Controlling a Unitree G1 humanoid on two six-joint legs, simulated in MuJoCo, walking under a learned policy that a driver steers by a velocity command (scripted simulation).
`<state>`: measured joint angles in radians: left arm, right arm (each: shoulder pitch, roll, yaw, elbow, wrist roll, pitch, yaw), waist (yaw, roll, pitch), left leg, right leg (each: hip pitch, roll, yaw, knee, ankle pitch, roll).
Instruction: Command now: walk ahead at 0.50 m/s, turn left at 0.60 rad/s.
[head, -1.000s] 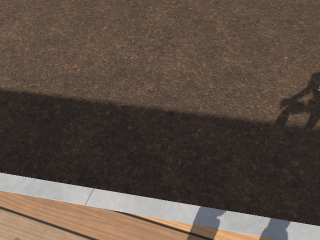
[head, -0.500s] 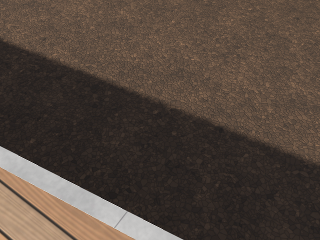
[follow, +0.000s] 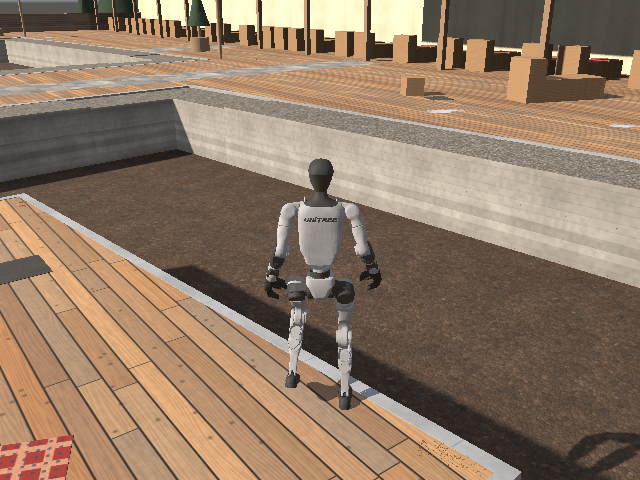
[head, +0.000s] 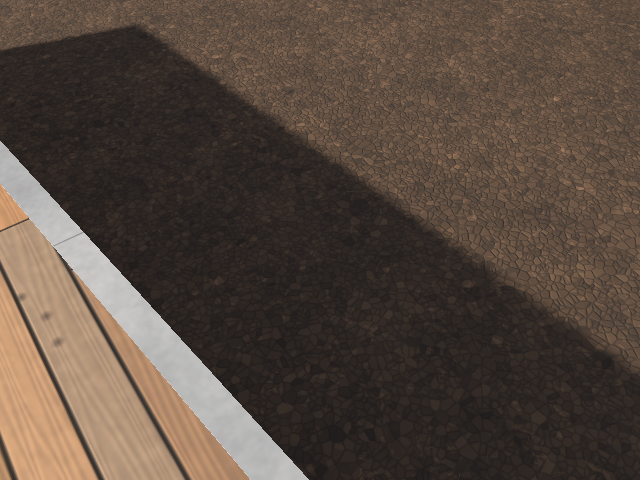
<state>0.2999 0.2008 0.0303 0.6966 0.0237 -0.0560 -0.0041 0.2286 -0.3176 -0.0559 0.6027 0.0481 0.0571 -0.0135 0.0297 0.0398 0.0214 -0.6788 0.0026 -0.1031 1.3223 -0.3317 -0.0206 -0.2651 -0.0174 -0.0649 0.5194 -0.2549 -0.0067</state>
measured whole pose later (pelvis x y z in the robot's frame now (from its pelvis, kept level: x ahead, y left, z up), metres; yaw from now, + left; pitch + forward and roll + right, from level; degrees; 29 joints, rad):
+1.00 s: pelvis +0.30 +0.21 +0.01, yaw +22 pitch -1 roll +0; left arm 0.41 0.24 -0.02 0.68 -0.02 -0.05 0.00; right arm 0.08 -0.28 0.04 0.65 0.04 0.02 0.05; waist 0.06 0.05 0.03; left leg -0.69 0.07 -0.04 0.99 -0.15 -0.02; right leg 0.05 -0.05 -0.03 0.28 -0.31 0.02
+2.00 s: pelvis +0.62 +0.69 -0.01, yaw +55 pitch +1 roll -3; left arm 0.37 0.33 0.03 0.73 -0.01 -0.06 -0.02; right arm 0.02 -0.28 0.02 0.65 0.02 -0.02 0.07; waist 0.09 0.03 0.03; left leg -0.60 0.08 -0.01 0.69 -0.13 0.02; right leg 0.09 -0.07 -0.17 0.29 -0.38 0.09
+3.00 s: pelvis +0.85 +1.28 +0.00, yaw +51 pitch +3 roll -1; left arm 0.41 0.29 0.07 0.72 -0.03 -0.03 0.01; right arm 0.04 -0.26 -0.01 0.65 0.00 -0.11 0.01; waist 0.10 0.02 0.01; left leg -0.54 0.01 -0.13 0.50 -0.01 -0.05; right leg -0.12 0.10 0.21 0.44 -0.36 -0.05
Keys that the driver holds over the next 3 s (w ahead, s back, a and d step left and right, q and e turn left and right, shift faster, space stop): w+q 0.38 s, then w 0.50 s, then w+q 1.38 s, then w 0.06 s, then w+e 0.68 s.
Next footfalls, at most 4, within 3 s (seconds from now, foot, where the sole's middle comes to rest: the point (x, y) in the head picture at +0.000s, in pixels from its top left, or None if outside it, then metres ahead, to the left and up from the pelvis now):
0.20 left None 0.19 0.14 -0.77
0.66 right None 0.30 0.05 -0.77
1.12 left None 0.44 0.45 -0.77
1.58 right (129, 392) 0.69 0.49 -0.77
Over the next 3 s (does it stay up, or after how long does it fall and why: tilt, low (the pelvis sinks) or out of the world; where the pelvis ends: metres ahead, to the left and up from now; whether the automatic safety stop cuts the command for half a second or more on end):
stays up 0.85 1.28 0.00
